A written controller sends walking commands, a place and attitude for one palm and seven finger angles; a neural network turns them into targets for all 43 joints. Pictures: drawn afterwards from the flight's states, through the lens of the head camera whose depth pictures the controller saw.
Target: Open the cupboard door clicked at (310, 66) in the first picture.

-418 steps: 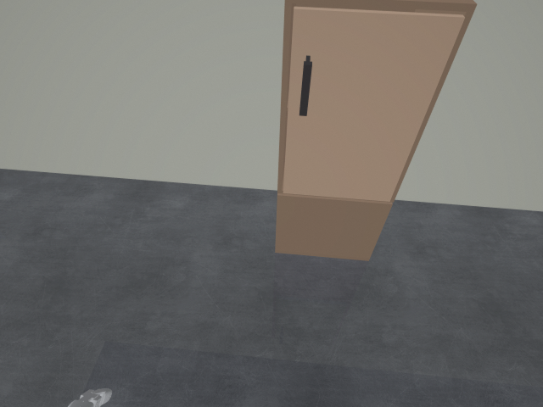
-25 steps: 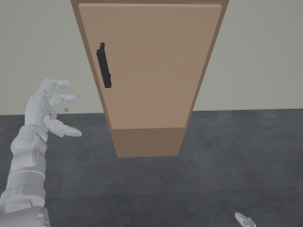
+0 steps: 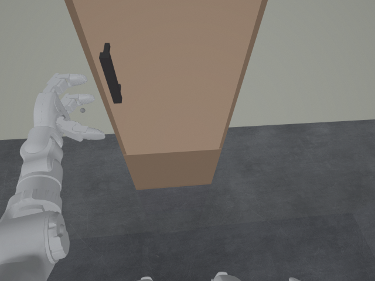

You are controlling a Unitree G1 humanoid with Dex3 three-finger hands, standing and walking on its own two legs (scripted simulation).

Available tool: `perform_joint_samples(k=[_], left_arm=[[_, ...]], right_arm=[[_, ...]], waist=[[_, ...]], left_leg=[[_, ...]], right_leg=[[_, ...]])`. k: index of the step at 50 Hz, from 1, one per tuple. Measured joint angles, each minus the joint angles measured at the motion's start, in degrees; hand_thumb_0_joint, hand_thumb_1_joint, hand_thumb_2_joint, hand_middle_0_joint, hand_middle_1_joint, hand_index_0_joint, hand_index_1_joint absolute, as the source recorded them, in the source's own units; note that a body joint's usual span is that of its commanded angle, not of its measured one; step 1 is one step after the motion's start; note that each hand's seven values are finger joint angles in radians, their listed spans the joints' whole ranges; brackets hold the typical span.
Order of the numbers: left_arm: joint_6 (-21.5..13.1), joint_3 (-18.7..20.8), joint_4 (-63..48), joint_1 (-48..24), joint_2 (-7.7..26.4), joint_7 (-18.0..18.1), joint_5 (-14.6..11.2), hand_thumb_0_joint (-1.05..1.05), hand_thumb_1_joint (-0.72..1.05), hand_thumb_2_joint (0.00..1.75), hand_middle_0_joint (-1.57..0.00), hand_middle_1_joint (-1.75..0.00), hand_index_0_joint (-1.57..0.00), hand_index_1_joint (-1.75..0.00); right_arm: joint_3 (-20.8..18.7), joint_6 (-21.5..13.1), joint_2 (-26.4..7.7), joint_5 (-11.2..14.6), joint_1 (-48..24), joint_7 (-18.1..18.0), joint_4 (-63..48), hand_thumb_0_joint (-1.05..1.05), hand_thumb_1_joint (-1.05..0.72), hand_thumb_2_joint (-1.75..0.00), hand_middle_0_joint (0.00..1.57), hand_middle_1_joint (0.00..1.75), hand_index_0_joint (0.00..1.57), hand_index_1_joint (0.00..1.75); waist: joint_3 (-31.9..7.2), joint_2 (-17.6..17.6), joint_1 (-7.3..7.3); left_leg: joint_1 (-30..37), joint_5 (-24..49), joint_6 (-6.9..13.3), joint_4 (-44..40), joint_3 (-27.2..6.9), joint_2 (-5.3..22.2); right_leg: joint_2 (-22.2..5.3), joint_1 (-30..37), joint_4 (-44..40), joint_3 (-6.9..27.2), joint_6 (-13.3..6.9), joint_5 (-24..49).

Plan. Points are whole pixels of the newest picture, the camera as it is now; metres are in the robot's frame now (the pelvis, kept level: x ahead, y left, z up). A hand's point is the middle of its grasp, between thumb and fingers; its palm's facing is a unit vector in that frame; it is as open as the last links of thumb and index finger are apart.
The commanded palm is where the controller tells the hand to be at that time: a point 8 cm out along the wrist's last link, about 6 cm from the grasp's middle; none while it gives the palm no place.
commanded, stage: move the hooked fingers beside the handle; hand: left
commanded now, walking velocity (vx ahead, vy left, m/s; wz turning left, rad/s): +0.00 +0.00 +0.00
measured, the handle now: (112, 74) +0.57 +0.18 +0.10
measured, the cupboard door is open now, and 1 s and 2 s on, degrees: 0 0 0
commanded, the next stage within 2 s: slide the fingers in behind the handle in 1.28 s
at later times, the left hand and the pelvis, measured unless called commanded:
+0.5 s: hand (94, 89) +0.51 +0.21 +0.10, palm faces +0.07 -1.00 -0.01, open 14.0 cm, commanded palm +0.49 +0.26 +0.10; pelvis +0.00 -0.01 -0.01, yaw -1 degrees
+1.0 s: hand (91, 89) +0.52 +0.22 +0.09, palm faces +0.05 -1.00 +0.00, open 13.9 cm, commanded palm +0.49 +0.26 +0.09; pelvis +0.01 +0.01 -0.01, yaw -1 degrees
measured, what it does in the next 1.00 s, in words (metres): stands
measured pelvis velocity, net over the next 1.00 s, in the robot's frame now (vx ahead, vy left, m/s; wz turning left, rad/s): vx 0.01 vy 0.01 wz -0.02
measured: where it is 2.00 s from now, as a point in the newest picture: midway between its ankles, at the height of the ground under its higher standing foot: outside the picture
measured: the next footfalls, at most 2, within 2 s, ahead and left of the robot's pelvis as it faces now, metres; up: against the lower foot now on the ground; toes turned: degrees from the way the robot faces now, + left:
none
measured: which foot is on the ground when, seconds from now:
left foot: down 0.00-1.00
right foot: down 0.00-1.00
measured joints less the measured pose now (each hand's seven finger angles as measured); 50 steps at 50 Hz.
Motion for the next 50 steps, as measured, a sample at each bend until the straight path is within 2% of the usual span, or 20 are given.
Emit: perform_joint_samples(k=[8,14,20,29,37,43,50], left_arm=[[-2.46,1.34,6.76,-6.73,3.99,-0.65,1.13,-0.02,-0.50,0.30,-0.30,-1.20,-0.30,-1.20],[-2.09,2.43,10.45,-10.74,6.58,-1.40,1.99,-0.02,-0.50,0.30,-0.30,-1.20,-0.30,-1.20],[-2.41,3.60,11.91,-11.72,7.45,-0.97,2.57,-0.02,-0.50,0.30,-0.30,-1.20,-0.30,-1.20],[-2.35,4.81,15.62,-16.20,10.65,0.18,4.76,-0.02,-0.50,0.30,-0.30,-1.20,-0.30,-1.20],[-2.73,5.23,14.00,-14.09,10.60,-1.46,3.94,-0.02,-0.50,0.30,-0.31,-1.20,-0.33,-1.21],[-2.64,3.76,12.19,-12.49,8.51,-0.59,3.24,-0.02,-0.50,0.30,-0.30,-1.20,-0.31,-1.21],[-3.03,1.86,10.91,-13.02,6.20,1.22,3.55,-0.02,-0.50,0.30,-0.30,-1.20,-0.31,-1.20]], right_arm=[[-0.17,1.17,-0.70,-0.26,0.90,-0.34,1.01,0.01,-0.90,-0.90,0.21,0.30,0.21,0.30],[-0.36,2.02,-1.18,-0.60,2.19,-0.29,1.18,0.01,-0.90,-0.90,0.21,0.30,0.21,0.30],[-0.45,3.21,-1.24,-0.88,3.84,0.30,0.65,0.01,-0.90,-0.90,0.21,0.30,0.21,0.30],[0.34,3.81,-0.86,-1.40,4.09,0.64,-0.29,0.01,-0.90,-0.90,0.21,0.30,0.21,0.30],[0.18,5.04,-0.68,-1.59,5.30,1.11,-0.88,0.01,-0.90,-0.90,0.21,0.30,0.21,0.30],[0.00,5.55,-0.37,-1.64,5.22,1.40,-0.81,0.01,-0.90,-0.90,0.21,0.30,0.21,0.30],[-0.24,5.38,0.11,-1.98,4.02,1.80,-0.66,0.01,-0.90,-0.90,0.21,0.30,0.21,0.30]], waist=[[0.82,-0.13,-1.74],[0.32,0.01,-3.36],[-0.31,0.31,-4.14],[0.37,0.21,-5.86],[-0.70,0.28,-5.47],[-1.01,0.33,-4.70],[-1.28,0.36,-4.38]], left_leg=[[-3.51,0.03,-0.52,1.64,-0.75,0.62],[-5.85,-0.04,-0.69,2.36,-0.81,1.01],[-6.45,-0.33,-0.66,2.53,-0.34,1.37],[-9.24,-0.48,-0.38,3.76,-0.47,1.52],[-9.71,-1.17,0.07,4.11,0.06,1.62],[-9.10,-1.71,0.48,4.32,-0.06,1.32],[-9.44,-2.21,0.72,5.03,-0.41,0.89]], right_leg=[[0.56,-3.19,1.25,-0.67,-0.60,0.06],[0.94,-5.49,1.72,-0.69,-0.81,0.19],[1.31,-6.29,1.74,-0.20,-0.75,0.21],[1.45,-8.69,2.14,-0.26,-0.53,0.53],[1.57,-9.07,1.80,0.31,-0.02,0.48],[1.30,-8.11,1.50,0.22,0.43,0.16],[0.87,-8.08,1.88,-0.09,0.78,-0.34]])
